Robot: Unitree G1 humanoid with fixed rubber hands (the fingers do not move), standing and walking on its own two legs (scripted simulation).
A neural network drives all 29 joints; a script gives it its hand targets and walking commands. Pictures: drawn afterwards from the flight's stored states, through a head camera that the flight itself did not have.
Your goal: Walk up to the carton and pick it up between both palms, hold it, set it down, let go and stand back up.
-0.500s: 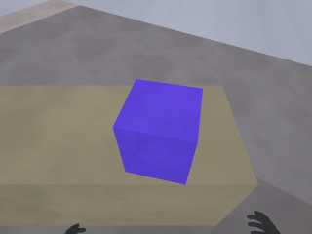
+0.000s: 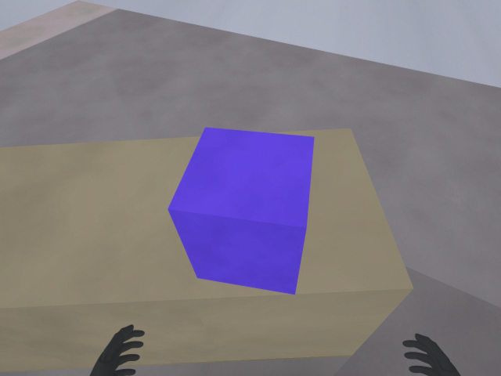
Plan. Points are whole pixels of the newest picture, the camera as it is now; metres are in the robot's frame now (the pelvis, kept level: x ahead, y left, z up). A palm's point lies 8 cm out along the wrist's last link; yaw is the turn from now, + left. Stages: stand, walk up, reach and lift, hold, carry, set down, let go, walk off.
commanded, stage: walk up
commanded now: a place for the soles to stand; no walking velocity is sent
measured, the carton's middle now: (251, 212) +0.41 +0.03 -0.02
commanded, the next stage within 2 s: reach and lift in 0.72 s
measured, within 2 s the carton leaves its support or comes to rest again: neither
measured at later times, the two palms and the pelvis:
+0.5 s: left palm out of the picture +0.10 +0.28 -0.08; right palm out of the picture +0.09 -0.26 -0.09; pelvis -0.02 +0.01 +0.00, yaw -1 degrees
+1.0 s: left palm (115, 348) +0.18 +0.25 -0.06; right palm out of the picture +0.14 -0.25 -0.07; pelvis -0.01 -0.01 +0.01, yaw -1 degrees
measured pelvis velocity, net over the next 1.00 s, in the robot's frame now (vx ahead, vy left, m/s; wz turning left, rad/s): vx -0.01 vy -0.01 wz -0.01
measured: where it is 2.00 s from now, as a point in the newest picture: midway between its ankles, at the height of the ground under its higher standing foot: outside the picture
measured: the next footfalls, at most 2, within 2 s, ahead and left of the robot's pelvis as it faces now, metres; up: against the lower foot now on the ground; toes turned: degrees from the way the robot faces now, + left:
none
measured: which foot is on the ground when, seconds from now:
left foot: down 0.00-1.00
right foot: down 0.00-1.00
